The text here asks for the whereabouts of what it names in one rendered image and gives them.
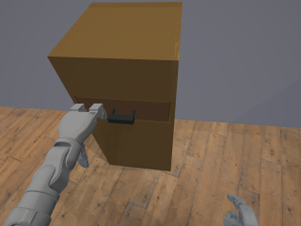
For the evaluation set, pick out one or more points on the drawer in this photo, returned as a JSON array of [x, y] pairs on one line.
[[144, 110]]

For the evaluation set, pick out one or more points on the handle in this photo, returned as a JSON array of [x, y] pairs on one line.
[[122, 119]]

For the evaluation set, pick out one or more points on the left robot forearm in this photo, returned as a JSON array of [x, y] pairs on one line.
[[38, 202]]

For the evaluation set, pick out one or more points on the cabinet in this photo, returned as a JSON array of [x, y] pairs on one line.
[[129, 51]]

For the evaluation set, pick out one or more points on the robot left hand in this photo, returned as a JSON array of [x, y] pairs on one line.
[[78, 124]]

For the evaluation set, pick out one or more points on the robot right hand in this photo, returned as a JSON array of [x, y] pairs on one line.
[[245, 215]]

